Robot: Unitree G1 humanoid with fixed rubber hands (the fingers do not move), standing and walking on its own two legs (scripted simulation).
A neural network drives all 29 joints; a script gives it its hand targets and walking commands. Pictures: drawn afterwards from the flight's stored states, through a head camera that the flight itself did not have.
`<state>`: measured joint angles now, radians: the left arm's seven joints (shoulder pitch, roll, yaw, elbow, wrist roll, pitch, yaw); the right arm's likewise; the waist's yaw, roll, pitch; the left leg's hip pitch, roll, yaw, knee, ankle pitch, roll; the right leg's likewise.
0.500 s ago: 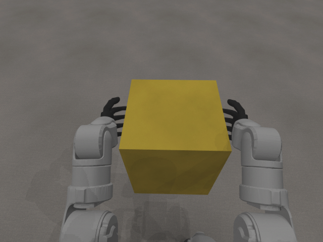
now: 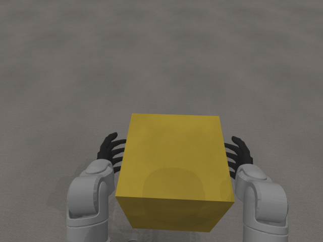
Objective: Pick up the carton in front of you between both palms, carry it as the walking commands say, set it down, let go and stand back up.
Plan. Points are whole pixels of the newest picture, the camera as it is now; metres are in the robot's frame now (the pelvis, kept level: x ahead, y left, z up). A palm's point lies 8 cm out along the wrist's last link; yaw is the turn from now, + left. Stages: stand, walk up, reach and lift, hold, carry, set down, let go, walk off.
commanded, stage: carry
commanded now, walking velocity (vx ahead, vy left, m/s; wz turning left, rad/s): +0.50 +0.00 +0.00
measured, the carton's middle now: (172, 176) +0.29 +0.00 +0.01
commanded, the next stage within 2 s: none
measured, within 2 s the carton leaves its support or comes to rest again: neither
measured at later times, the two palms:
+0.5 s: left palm (124, 82) +0.58 +0.16 +0.10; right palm (216, 84) +0.57 -0.13 +0.10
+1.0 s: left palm (139, 51) +0.81 +0.14 +0.09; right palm (212, 51) +0.81 -0.16 +0.09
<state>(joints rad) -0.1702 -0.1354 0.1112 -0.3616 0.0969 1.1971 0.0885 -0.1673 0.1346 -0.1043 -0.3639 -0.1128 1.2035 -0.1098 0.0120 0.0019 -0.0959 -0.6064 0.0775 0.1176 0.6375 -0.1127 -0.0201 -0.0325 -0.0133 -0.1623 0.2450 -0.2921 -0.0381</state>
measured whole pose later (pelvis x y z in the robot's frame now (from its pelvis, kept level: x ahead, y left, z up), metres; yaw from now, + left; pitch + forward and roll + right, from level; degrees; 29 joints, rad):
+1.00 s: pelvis +0.55 +0.00 -0.01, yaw -1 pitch +2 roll +0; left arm -0.12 -0.13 0.09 -0.35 0.11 1.18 0.08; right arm -0.13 0.13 -0.09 -0.34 -0.12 1.20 -0.09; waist 0.01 0.01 -0.11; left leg -0.30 0.07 0.15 0.47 -0.20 0.00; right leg -0.24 -0.05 -0.21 0.46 -0.26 -0.03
